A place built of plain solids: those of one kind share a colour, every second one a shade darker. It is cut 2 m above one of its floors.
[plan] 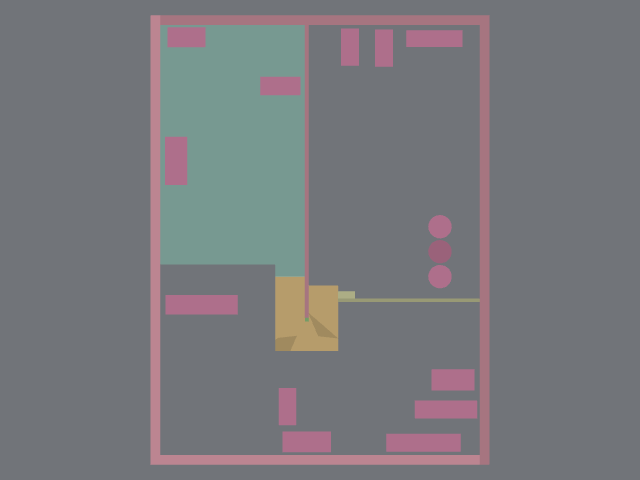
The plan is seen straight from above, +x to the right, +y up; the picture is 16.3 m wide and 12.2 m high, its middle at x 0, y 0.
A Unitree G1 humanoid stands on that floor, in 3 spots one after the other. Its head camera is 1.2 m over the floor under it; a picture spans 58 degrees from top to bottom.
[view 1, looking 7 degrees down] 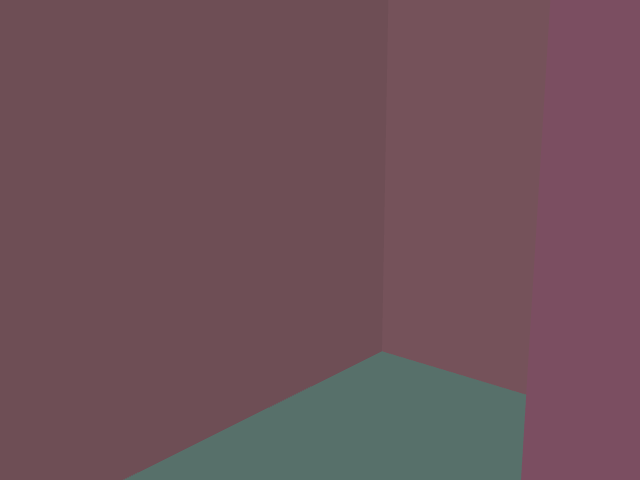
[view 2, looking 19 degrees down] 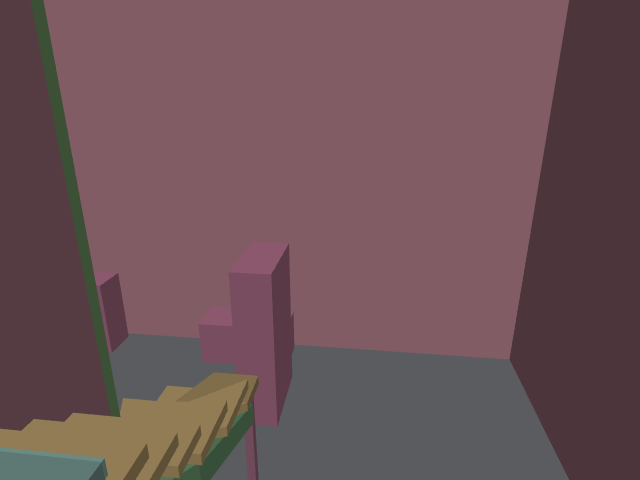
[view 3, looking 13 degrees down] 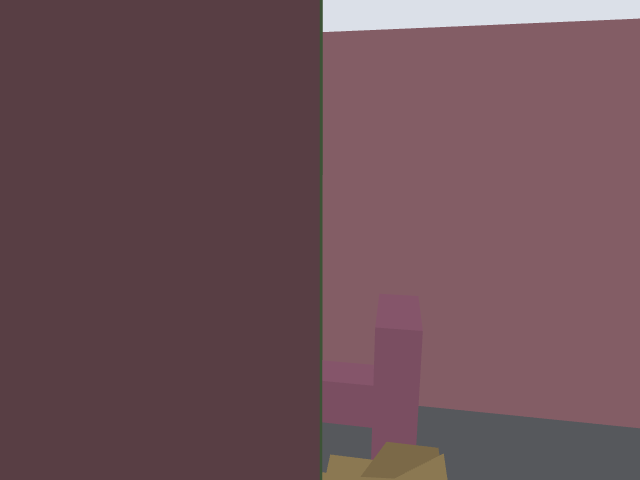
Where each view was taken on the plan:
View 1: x -2.96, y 3.75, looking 42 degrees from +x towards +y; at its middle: wall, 2.57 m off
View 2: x -2.02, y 0.13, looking -83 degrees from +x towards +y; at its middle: wall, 5.96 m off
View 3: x -0.75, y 0.09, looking -80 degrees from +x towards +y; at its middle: newel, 2.17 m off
